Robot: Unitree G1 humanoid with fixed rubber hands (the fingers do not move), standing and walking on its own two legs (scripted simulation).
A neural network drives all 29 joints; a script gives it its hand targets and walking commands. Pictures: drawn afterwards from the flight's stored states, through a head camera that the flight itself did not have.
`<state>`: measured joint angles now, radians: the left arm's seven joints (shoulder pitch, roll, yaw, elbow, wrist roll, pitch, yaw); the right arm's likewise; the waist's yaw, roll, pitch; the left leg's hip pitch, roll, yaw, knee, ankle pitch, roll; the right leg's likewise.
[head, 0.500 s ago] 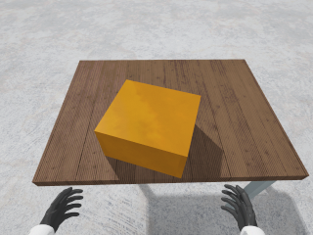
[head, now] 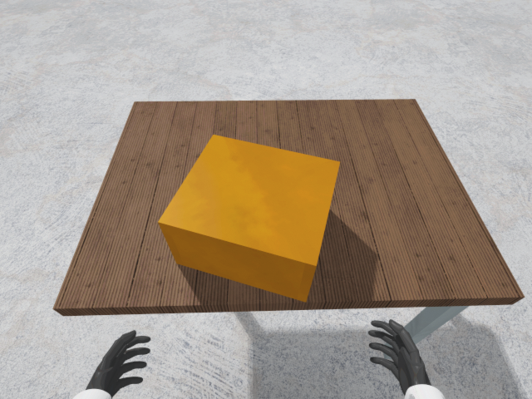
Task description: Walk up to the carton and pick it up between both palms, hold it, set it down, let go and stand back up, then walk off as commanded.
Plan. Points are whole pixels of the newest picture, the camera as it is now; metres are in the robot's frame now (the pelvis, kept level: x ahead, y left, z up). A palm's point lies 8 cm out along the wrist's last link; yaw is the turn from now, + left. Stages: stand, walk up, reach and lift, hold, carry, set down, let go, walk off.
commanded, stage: set down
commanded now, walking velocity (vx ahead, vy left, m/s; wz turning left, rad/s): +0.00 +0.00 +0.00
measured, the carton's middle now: (256, 213) +0.45 +0.02 -0.05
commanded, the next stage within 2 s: let go in 0.18 s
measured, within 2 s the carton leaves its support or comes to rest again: neither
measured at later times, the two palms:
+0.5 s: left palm (115, 392) +0.15 +0.23 -0.07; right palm (419, 380) +0.15 -0.22 -0.08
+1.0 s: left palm (89, 392) +0.15 +0.26 -0.06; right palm out of the picture +0.12 -0.29 -0.08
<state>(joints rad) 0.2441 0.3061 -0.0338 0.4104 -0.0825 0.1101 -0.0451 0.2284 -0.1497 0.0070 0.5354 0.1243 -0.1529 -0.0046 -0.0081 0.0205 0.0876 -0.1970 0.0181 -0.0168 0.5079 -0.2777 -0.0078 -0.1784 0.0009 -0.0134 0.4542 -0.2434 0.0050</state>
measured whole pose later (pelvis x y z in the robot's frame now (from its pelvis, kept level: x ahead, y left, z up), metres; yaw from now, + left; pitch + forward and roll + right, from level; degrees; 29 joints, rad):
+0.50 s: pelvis -0.01 +0.00 +0.00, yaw +0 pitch -2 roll -1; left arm 0.23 0.25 -0.03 0.44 -0.05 0.13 0.00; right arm 0.18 -0.18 -0.02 0.63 0.11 -0.17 0.04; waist -0.01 0.02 0.08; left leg -0.20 0.02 -0.02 0.51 -0.27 -0.01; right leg -0.18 0.00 -0.01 0.45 -0.24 0.00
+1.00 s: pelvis +0.00 +0.00 +0.00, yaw +0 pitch -2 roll -1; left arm 0.23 0.34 -0.03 0.55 0.02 -0.01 0.00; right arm 0.22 -0.37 -0.02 0.71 0.05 -0.05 0.02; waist -0.01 0.02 0.03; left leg -0.20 0.02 -0.02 0.51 -0.28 -0.01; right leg -0.18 0.00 -0.01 0.45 -0.24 0.01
